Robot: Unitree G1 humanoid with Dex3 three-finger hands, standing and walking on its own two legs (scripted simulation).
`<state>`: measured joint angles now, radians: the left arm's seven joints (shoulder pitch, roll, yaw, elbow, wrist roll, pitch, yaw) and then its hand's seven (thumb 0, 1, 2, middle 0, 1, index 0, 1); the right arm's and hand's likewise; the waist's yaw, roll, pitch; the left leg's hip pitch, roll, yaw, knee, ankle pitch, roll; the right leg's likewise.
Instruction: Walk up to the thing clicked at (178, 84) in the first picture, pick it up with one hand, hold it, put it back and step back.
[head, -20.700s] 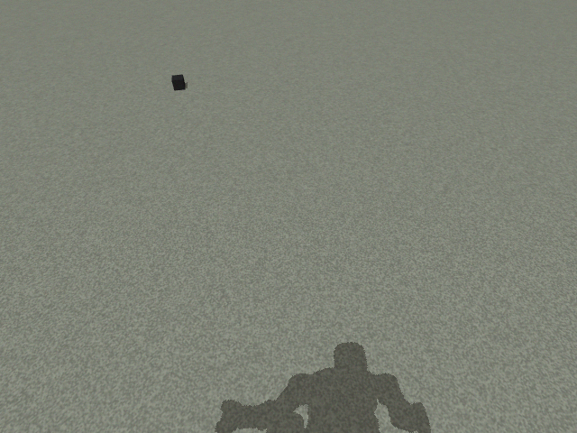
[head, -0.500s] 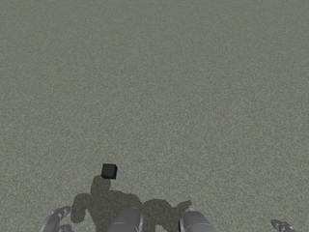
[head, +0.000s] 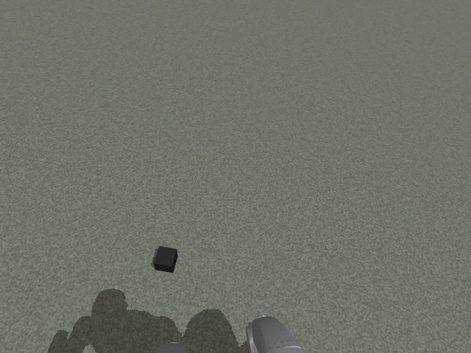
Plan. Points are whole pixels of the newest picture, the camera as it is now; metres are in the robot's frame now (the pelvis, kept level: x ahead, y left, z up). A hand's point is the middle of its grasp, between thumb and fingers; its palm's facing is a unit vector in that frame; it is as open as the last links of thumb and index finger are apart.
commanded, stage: walk up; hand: left
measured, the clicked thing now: (166, 259) +0.54 +0.24 -0.71
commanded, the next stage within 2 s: stand in 0.82 s
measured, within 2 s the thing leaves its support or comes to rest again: neither
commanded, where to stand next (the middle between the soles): +0.14 -0.04 m, yaw -1 degrees
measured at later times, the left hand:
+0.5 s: hand out of the picture +0.06 +0.21 -0.09, palm faces +0.00 -0.85 -0.53, open 7.4 cm
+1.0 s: hand (95, 335) +0.17 +0.25 -0.14, palm faces +0.04 -0.94 -0.34, open 7.4 cm
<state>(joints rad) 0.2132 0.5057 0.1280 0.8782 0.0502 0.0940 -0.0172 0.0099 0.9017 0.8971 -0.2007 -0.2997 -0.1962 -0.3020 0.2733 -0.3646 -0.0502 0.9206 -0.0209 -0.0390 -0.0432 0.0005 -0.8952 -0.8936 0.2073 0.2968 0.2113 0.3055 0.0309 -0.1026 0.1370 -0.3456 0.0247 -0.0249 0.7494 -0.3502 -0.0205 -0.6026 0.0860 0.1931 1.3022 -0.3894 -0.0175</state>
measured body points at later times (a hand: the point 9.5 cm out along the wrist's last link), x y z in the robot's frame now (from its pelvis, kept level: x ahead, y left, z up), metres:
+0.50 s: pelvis +0.05 -0.08 +0.02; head +0.05 -0.14 +0.46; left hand +0.06 +0.25 -0.05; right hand +0.11 -0.40 -0.13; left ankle +0.14 +0.07 -0.63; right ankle +0.05 -0.20 -0.71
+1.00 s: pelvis +0.08 -0.01 +0.02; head +0.13 +0.02 +0.46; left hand +0.17 +0.30 -0.12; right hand +0.19 -0.32 -0.07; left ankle +0.08 +0.10 -0.71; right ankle +0.09 -0.19 -0.65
